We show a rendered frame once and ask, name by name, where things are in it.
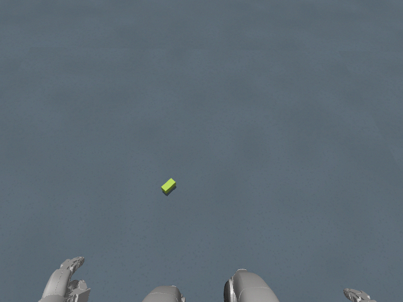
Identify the small box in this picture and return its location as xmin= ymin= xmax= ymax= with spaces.
xmin=161 ymin=178 xmax=176 ymax=194

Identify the right robot hand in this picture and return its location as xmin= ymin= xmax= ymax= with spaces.
xmin=343 ymin=288 xmax=376 ymax=302

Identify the left robot hand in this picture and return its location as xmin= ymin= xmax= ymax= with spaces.
xmin=42 ymin=257 xmax=91 ymax=302

